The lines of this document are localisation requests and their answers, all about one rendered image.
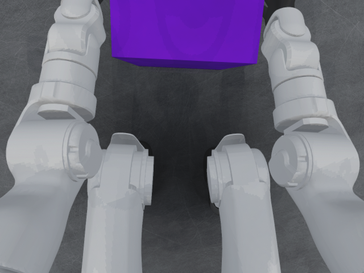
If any carton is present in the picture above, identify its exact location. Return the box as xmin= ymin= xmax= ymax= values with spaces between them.
xmin=110 ymin=0 xmax=264 ymax=70

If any robot left thigh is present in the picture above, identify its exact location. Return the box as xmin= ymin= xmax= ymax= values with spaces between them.
xmin=81 ymin=144 xmax=154 ymax=273

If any robot right upper arm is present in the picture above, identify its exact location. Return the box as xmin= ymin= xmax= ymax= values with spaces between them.
xmin=268 ymin=131 xmax=364 ymax=273

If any robot right foot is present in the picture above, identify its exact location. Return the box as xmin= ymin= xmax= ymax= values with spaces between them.
xmin=203 ymin=147 xmax=220 ymax=216

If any robot right hand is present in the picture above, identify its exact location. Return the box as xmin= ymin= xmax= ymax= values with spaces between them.
xmin=263 ymin=0 xmax=295 ymax=25

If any left robot forearm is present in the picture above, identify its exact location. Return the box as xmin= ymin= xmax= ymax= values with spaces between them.
xmin=6 ymin=0 xmax=106 ymax=167

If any robot left upper arm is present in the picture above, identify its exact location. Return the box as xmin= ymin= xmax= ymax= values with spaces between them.
xmin=0 ymin=119 xmax=103 ymax=273

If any right robot forearm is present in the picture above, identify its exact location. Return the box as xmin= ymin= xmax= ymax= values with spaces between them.
xmin=261 ymin=7 xmax=352 ymax=142

